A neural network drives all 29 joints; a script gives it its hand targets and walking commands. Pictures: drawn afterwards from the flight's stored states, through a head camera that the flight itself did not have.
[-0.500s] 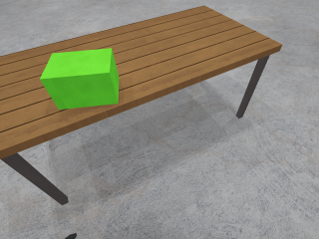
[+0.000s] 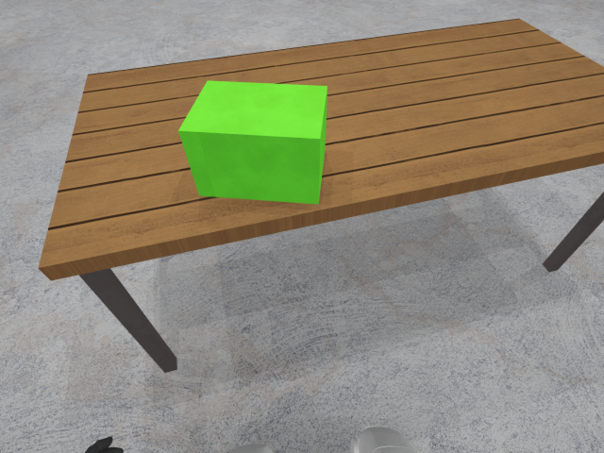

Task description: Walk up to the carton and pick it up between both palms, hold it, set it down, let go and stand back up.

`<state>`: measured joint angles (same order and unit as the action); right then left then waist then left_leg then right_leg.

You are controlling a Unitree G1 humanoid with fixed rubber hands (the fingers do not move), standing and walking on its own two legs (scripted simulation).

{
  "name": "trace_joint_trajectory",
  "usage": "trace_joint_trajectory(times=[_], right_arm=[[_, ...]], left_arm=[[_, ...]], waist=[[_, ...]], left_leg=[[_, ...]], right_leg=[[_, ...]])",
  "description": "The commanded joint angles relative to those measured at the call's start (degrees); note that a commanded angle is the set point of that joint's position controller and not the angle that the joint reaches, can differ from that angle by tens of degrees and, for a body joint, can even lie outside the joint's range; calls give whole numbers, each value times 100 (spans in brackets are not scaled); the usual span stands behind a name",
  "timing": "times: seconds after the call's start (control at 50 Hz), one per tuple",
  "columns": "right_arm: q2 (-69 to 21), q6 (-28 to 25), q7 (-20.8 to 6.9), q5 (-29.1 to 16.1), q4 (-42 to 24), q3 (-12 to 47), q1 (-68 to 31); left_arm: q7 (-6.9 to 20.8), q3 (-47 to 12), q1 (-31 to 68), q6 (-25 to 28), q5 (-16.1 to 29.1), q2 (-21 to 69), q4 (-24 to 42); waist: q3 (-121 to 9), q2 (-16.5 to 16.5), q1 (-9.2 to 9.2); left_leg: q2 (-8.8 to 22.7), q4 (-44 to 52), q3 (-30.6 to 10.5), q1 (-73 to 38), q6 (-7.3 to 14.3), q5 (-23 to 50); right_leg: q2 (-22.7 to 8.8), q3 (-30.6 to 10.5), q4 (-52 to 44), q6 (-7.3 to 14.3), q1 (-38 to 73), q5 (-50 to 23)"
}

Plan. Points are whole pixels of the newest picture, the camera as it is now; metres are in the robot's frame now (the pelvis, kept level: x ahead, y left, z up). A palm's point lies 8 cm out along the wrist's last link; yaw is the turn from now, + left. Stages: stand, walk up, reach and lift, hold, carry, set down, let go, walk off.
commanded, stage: walk up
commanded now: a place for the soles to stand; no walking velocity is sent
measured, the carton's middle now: (262, 141) +0.69 +0.11 +0.01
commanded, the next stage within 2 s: none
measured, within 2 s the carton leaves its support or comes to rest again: neither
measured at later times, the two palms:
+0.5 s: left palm out of the picture +0.08 +0.38 -0.11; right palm (456, 316) +0.34 -0.23 -0.09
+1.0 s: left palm out of the picture +0.14 +0.35 -0.12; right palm (474, 335) +0.32 -0.27 -0.12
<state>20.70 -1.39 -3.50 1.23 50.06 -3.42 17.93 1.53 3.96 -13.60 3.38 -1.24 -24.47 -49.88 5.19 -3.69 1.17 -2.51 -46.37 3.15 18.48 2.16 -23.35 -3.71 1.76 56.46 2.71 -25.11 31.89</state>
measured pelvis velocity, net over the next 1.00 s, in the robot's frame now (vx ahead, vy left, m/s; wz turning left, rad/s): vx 0.14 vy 0.02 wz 0.27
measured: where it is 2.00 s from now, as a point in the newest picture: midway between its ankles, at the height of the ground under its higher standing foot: outside the picture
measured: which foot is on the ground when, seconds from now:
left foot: down 0.00-0.08, up 0.10-0.40, down 0.42-0.82, up 0.84-1.00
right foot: up 0.00-0.00, down 0.02-0.42, up 0.44-0.70, down 0.72-1.00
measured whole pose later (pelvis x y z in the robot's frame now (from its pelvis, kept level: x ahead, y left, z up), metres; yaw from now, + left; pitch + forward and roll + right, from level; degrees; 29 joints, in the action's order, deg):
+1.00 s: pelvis +0.14 +0.02 -0.02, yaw +16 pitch -3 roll +1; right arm 24.5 -1.6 1.9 0.1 52.6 -3.6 10.4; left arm 0.2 2.7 -9.7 -0.5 -1.6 -22.4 -49.9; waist 6.6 0.2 -1.3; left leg -1.7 -63.4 -0.2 28.7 1.8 -31.2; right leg -5.7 3.8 59.5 0.2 -27.8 28.5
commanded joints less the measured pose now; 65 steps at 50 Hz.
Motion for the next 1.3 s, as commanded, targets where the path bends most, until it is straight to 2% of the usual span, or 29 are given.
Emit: trace_joint_trajectory(times=[0.0,0.02,0.04,0.06,0.08,0.1,0.16,0.24,0.3,0.36,0.38,0.4,0.42,0.52,0.66,0.72,0.76,0.78,0.8,0.84,0.96,0.98,1.0,1.02,1.04,1.06,1.14,1.2,1.28], right_arm=[[1656,-182,140,-9,-814,-372,-720],[1158,-152,172,-28,-894,-233,-714],[813,-161,193,-66,-1082,-120,-858],[1413,-80,270,-18,-916,-271,-659],[1690,-129,269,-1,-758,-338,-519],[1722,-194,239,-22,-670,-352,-361],[1415,-201,193,-37,-562,-330,-123],[1177,-186,67,-58,-810,-273,-573],[1114,-235,118,-137,-709,-270,-496],[1456,-288,317,-111,-274,-456,637],[1888,-302,422,-22,-286,-581,963],[2191,-327,508,-51,-503,-622,867],[2226,-335,507,-204,-593,-548,587],[1845,-333,645,-167,-579,-359,-342],[2016,-260,685,-85,-735,-356,-786],[1904,-170,697,-101,-792,-303,-1186],[1596,-94,705,-166,-801,-221,-1483],[1549,-54,724,-156,-695,-249,-1475],[1770,-46,726,-115,-510,-336,-1295],[1813,-84,615,-125,-280,-375,-1056],[1368,-303,570,-106,122,-268,-253],[1360,-366,593,-48,282,-278,16],[1591,-430,636,60,303,-314,100],[1920,-472,659,101,164,-329,-177],[2328,-453,674,52,183,-396,-275],[2284,-445,688,24,214,-399,-505],[1654,-350,652,-65,138,-122,-1312],[1498,-248,611,-109,391,-114,-993],[1530,-288,515,-27,750,-138,-707]], left_arm=[[-107,509,-1306,274,-35,-1183,239],[-176,642,-1966,310,-100,-1490,68],[-199,786,-1934,358,-114,-2142,217],[-171,753,-1046,326,-32,-2131,473],[-165,704,-560,341,-22,-1994,641],[-170,628,-565,374,32,-1742,669],[-191,546,-760,446,63,-1424,582],[-144,546,-696,360,28,-1412,719],[-144,420,-510,182,48,-1297,862],[-139,250,-728,9,100,-985,913],[-121,197,-980,-27,150,-751,946],[-132,184,-1203,-75,151,-638,1001],[-212,288,-1087,-195,167,-1192,961],[-266,261,-1041,-330,108,-1119,536],[-196,362,-694,-475,84,-1131,428],[-149,402,-706,-429,21,-1111,325],[-131,456,-480,-427,-20,-1461,319],[-116,518,47,-406,-33,-1821,441],[-145,504,512,-365,-56,-1885,556],[-196,407,721,-293,-23,-1666,543],[-204,266,951,-302,-15,-1401,435],[-187,211,924,-339,43,-1184,395],[-182,132,797,-358,120,-856,401],[-192,84,729,-364,167,-672,430],[-264,150,895,-360,148,-1075,411],[-262,178,939,-319,133,-1192,308],[-184,212,197,-190,137,-1044,-207],[-152,224,781,-169,66,-1370,-162],[-123,78,1285,-247,71,-1073,-196]], waist=[[-253,966,-837],[-390,-370,-1204],[-37,-1632,-1262],[341,-721,-835],[598,-619,-594],[729,-88,-427],[567,-228,-364],[433,-886,-474],[78,-958,-419],[-944,305,188],[-1357,1284,419],[-1696,1681,233],[-1984,1134,315],[-599,984,-187],[-863,1540,-223],[-947,1256,-531],[-702,-369,-678],[-510,-1202,-595],[-281,-947,-482],[18,-350,-277],[-525,-912,35],[-720,-576,116],[-942,531,90],[-846,1047,-49],[-958,1054,123],[-721,895,43],[-781,796,-506],[-429,14,-193],[-5,592,53]], left_leg=[[1298,1230,-2049,1946,873,-16],[385,-489,-1432,2773,478,-540],[-638,-2134,-871,3502,36,-937],[-88,-2373,-1418,3289,-42,-824],[292,-2333,-1251,3225,-18,-719],[446,-2235,-1267,3094,-45,-457],[498,-1885,-1035,2394,-113,-37],[562,-665,-286,1781,-104,97],[271,274,274,450,-68,1055],[-67,1032,170,-1766,172,2002],[659,1322,-1228,-2459,551,1880],[2166,1830,-3753,-2670,1093,2426],[2563,2195,-4429,-2360,1746,2112],[1823,1583,-2611,125,1154,2599],[1937,1393,-2976,998,1344,2056],[1600,939,-2673,1786,948,1018],[252,-602,-1143,2188,150,-440],[-334,-2058,-440,1902,-53,-1131],[-28,-2507,-676,1764,-77,-1309],[174,-2465,-625,1761,-17,-1024],[127,226,-72,293,-8,-289],[139,871,-429,-254,19,115],[874,1421,-2039,-726,275,647],[1760,1635,-3756,-856,776,1449],[2225,1683,-4430,-501,1461,1477],[2198,1786,-4454,51,1571,1379],[1091,788,-1951,1082,476,1692],[284,-50,-685,846,13,-516],[687,1539,-1631,129,312,-1082]], right_leg=[[89,-101,-1804,114,2284,-1352],[-290,-1057,-2818,109,3162,-398],[-2054,-4167,-4681,384,2761,1364],[-2572,-4695,-4870,807,2028,1828],[-2683,-4484,-4600,1097,1853,1010],[-2386,-3552,-4353,1006,1848,-46],[-1839,-1966,-3768,751,1771,-2539],[-1515,-529,-3338,1031,1632,-3718],[-1176,284,-2522,709,1019,-4532],[-771,748,-157,321,240,-3578],[-512,721,1063,61,-556,-2451],[63,456,1559,-143,-1036,60],[-109,-170,1901,-138,-801,191],[-482,-470,1126,38,-310,-51],[-110,-205,875,12,125,-146],[-35,-209,-316,128,1019,-854],[-966,-1736,-2603,652,478,438],[-1861,-3284,-3633,1171,-218,867],[-2264,-3849,-3714,1542,-609,736],[-1994,-2995,-3220,1393,-503,-559],[-1081,-1151,-1748,807,30,-2275],[-840,-790,-1061,518,-99,-2265],[-450,-331,162,127,-619,-1913],[-92,-233,438,-90,-1284,-298],[-107,-625,389,-81,-1109,665],[-162,-695,262,-70,-686,571],[-202,-545,-1546,172,1023,-1954],[-1151,-2028,-2896,812,195,-86],[-385,-977,-2504,217,-608,480]])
